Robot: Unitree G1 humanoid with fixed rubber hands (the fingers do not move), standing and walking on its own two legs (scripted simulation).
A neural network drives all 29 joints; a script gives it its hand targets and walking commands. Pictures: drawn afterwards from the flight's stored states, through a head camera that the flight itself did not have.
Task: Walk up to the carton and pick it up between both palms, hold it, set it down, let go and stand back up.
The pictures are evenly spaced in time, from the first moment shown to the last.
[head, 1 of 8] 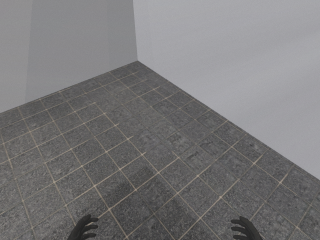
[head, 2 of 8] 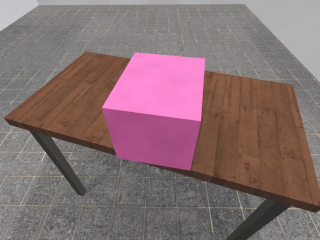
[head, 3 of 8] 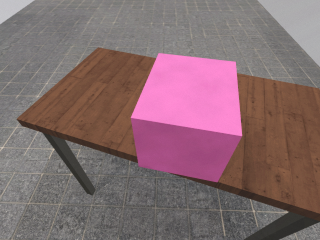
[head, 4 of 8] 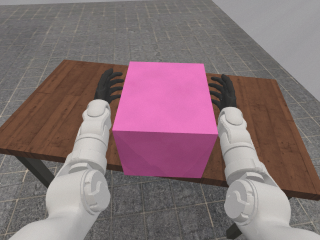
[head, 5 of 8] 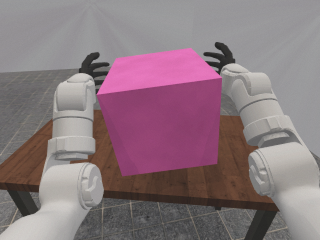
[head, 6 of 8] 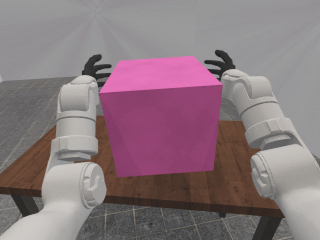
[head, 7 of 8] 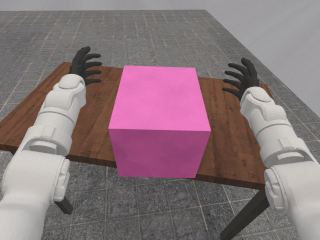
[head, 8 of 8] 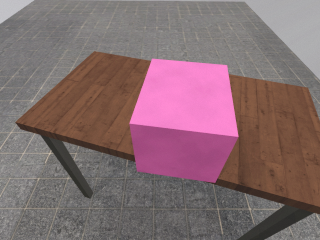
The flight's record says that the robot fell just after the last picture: no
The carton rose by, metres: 0.22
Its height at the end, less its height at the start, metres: +0.00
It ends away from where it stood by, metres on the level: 0.02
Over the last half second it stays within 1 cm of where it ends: yes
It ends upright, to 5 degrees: yes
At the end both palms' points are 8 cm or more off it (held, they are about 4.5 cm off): yes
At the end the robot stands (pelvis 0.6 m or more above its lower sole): yes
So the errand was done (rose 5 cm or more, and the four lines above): yes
